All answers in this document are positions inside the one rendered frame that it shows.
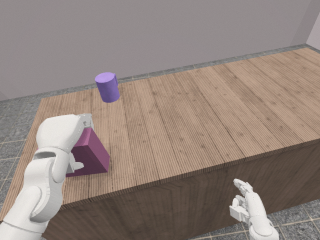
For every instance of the table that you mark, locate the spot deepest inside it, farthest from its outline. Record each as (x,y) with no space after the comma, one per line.
(177,142)

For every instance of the right robot forearm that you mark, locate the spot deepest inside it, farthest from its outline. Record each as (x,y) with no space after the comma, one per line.
(261,228)

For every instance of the sponge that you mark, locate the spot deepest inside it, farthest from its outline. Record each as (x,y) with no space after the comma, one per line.
(90,151)

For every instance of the robot right hand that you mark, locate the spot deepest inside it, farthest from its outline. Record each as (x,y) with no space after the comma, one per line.
(251,205)

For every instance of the robot left hand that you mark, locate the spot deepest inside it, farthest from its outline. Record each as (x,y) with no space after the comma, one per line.
(63,132)

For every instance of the left robot forearm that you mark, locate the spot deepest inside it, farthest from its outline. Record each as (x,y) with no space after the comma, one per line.
(40,198)

